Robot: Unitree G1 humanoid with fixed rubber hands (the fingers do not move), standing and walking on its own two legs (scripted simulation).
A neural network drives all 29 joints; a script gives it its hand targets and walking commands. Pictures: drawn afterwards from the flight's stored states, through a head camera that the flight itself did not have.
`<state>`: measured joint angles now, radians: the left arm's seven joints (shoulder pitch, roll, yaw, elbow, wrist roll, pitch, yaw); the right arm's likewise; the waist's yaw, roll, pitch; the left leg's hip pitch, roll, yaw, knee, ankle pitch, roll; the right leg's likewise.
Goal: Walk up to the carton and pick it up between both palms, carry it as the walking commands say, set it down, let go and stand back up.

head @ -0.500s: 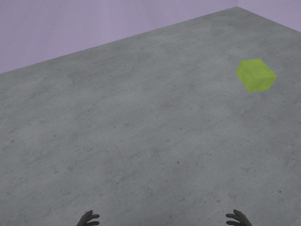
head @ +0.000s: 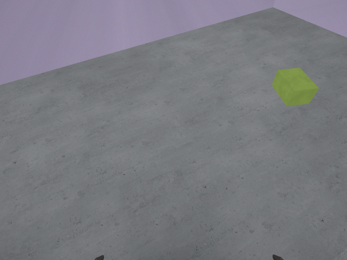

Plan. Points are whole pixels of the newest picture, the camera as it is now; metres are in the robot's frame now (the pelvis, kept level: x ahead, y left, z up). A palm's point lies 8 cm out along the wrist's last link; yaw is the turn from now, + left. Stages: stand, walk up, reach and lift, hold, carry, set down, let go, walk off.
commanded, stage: stand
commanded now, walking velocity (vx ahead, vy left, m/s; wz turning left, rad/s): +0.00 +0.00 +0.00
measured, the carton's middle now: (293, 86) +1.53 -0.99 -0.68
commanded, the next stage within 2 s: walk up in 0.88 s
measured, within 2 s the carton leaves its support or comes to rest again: neither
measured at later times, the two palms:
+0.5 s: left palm out of the picture +0.02 +0.23 -0.13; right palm out of the picture +0.02 -0.23 -0.13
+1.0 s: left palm out of the picture -0.02 +0.21 -0.14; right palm out of the picture -0.02 -0.21 -0.14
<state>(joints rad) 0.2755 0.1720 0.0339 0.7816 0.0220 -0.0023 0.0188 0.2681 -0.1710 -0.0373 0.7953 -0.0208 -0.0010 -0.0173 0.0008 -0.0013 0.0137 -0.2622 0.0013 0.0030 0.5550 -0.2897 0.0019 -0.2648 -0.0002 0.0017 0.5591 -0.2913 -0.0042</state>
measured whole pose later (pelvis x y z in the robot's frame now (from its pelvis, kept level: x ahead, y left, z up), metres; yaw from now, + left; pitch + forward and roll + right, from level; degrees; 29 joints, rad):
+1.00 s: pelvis +0.00 +0.00 +0.01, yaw +0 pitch -2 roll +0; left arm 0.31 0.12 0.02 1.12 0.01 0.00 0.04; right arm 0.31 -0.12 -0.02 1.13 -0.01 0.00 -0.04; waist 0.00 0.00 0.04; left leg -0.18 0.00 0.00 0.44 -0.23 0.00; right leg -0.18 0.00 0.00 0.44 -0.23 0.00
